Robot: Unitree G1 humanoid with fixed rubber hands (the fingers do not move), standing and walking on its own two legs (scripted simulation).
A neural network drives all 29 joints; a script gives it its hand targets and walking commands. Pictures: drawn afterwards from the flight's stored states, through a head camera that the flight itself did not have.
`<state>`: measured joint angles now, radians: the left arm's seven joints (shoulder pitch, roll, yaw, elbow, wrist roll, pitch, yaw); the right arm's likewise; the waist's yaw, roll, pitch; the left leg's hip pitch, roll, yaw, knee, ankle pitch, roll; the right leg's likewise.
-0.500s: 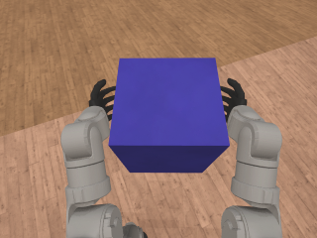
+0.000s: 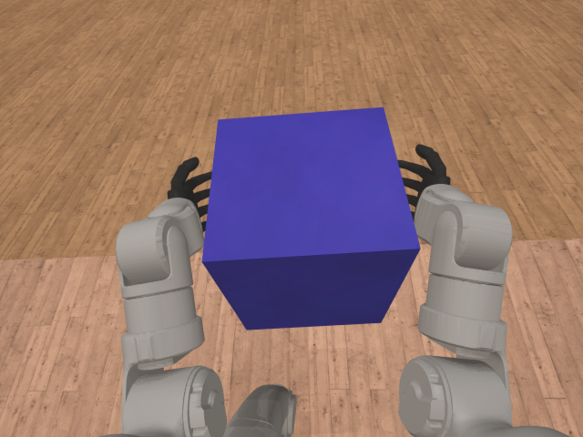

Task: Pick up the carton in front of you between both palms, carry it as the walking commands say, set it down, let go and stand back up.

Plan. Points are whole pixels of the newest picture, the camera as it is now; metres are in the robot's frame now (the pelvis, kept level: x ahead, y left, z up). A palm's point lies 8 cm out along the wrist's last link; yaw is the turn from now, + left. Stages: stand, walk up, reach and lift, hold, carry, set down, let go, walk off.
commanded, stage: carry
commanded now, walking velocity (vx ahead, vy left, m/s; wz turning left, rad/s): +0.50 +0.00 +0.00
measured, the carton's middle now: (307, 231) +0.36 +0.04 +0.09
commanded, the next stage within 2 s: none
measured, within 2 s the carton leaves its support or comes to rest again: neither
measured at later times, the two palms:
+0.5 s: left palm (273, 43) +0.70 +0.13 +0.21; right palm (451, 31) +0.69 -0.18 +0.22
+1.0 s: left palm out of the picture +1.03 +0.15 +0.27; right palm out of the picture +1.02 -0.15 +0.27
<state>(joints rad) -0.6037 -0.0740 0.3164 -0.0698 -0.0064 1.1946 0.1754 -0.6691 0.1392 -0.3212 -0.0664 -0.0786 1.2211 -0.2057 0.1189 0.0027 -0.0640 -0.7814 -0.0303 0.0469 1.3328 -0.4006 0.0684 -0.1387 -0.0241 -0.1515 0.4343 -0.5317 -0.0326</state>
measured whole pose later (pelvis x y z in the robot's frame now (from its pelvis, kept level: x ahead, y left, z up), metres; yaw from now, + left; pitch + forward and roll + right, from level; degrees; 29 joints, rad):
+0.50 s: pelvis +0.35 -0.01 +0.06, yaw +1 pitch +4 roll -1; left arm -0.56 -0.13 0.32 -0.24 0.08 1.19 0.17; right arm -0.66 0.07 -0.24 -0.09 0.05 1.17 -0.20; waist -0.11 0.03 -0.04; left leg -0.10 -0.03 0.11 0.38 -0.53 0.08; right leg -0.77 -0.05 -0.10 0.88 -0.35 -0.05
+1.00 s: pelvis +0.68 +0.01 +0.10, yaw +1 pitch +3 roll +3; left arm -0.65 -0.06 0.30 -0.04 0.02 1.22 0.17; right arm -0.64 0.11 -0.29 -0.06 -0.06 1.22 -0.17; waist -0.03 -0.04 -0.09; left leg -0.62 0.01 0.19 0.77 -0.38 0.08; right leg -0.17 -0.10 -0.08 0.68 -0.56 0.01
